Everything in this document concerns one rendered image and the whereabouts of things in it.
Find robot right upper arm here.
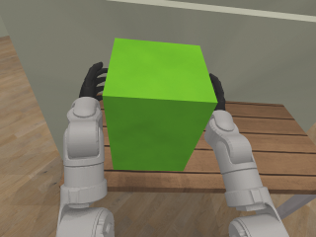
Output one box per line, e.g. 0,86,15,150
228,212,288,237

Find robot right forearm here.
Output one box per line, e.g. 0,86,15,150
204,110,289,237

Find robot left hand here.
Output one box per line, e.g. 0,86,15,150
79,61,109,101

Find robot left upper arm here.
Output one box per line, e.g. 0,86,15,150
56,207,115,237

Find robot right hand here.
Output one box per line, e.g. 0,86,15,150
209,73,226,111

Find carton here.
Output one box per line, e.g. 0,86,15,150
102,38,218,172

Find table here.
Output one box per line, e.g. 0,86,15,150
59,93,316,220

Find robot left forearm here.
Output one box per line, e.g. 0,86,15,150
55,97,108,237

